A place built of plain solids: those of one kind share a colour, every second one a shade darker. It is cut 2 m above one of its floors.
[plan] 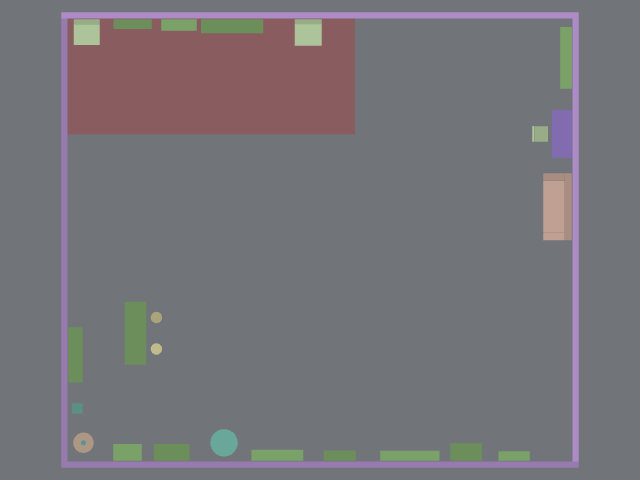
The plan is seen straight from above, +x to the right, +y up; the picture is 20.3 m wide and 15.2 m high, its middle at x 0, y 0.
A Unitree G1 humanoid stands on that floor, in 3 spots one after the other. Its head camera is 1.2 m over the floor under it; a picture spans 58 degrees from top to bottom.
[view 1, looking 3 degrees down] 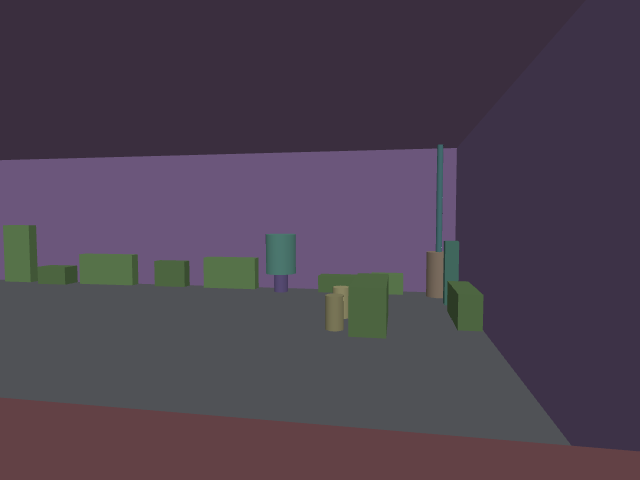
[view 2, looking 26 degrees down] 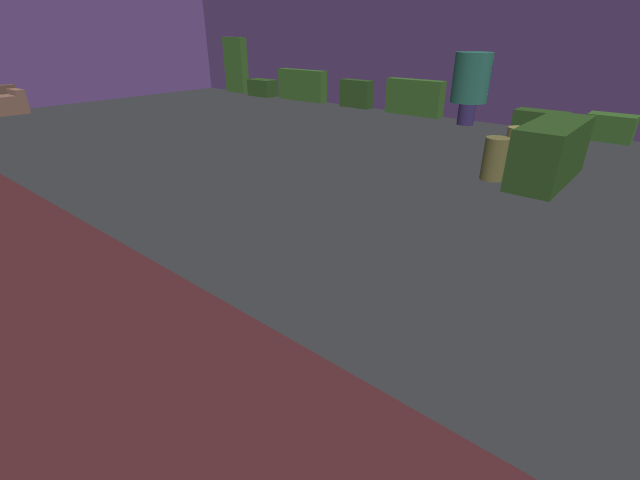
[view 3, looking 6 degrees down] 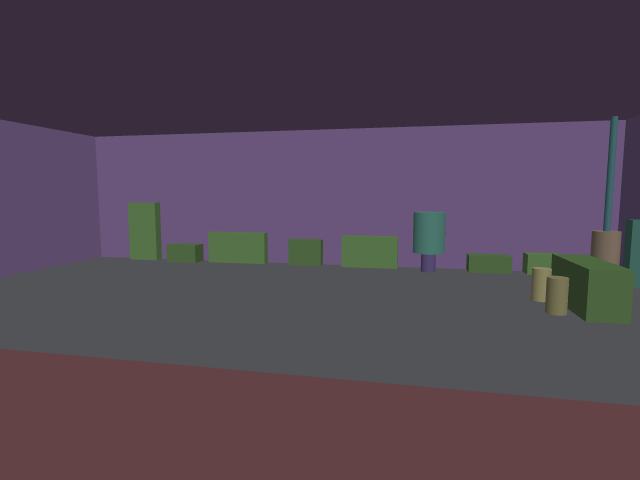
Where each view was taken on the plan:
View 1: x -6.34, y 5.76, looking -80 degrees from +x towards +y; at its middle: wall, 12.99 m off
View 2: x -7.36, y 4.40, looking -50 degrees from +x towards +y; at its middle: ground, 4.93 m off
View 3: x -2.56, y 6.03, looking -78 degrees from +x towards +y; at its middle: case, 13.13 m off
